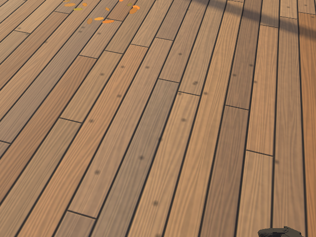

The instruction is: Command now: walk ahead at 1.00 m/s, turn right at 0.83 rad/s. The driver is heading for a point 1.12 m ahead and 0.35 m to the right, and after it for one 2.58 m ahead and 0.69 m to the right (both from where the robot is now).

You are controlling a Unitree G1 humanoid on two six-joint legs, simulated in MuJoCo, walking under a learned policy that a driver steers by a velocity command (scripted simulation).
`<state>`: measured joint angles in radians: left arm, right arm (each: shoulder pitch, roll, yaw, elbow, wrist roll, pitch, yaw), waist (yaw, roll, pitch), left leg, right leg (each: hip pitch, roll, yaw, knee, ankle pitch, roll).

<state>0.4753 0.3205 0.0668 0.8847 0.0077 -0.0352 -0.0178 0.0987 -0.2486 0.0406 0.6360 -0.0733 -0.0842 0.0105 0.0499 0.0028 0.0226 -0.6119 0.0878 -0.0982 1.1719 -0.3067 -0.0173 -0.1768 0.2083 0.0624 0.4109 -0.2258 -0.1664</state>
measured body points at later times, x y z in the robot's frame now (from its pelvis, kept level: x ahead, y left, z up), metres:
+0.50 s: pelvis +0.47 +0.01 +0.00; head +0.49 +0.00 +0.45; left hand +0.81 +0.14 -0.06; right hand +0.30 -0.25 -0.12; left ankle +0.41 +0.17 -0.73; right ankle +0.53 -0.13 -0.66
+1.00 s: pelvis +0.88 -0.24 -0.01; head +0.91 -0.26 +0.44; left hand +1.07 -0.03 -0.14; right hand +0.88 -0.56 -0.07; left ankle +1.15 -0.29 -0.69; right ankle +0.72 -0.15 -0.73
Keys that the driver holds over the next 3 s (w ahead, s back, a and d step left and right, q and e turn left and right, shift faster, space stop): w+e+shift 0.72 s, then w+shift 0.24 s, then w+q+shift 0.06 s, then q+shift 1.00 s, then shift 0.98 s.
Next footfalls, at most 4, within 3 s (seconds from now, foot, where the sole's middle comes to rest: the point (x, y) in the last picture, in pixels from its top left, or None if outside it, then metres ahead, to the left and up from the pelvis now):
0.22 left None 0.44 0.16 -0.77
0.66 right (209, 184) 0.75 -0.18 -0.77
1.08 left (238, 116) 1.18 -0.37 -0.77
1.48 right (284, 106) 1.27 -0.64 -0.77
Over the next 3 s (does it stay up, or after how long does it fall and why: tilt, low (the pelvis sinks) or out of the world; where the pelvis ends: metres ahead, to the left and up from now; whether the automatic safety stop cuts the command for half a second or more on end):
stays up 1.26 -0.48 0.00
